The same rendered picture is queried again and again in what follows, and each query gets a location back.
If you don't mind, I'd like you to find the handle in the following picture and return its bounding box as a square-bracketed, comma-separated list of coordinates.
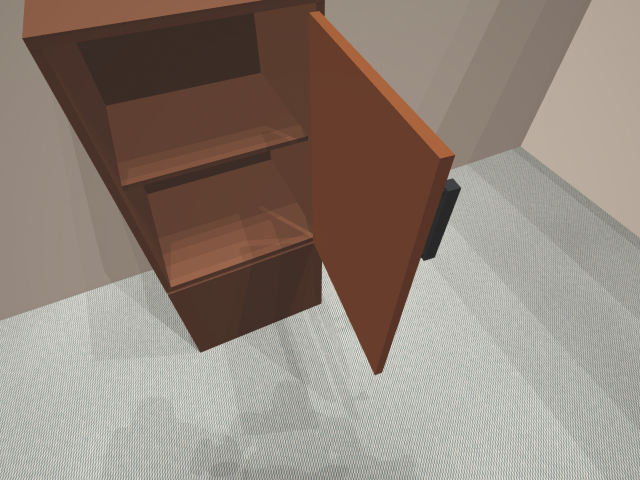
[421, 178, 461, 261]

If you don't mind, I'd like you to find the cupboard door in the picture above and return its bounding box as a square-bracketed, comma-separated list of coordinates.
[309, 11, 455, 375]

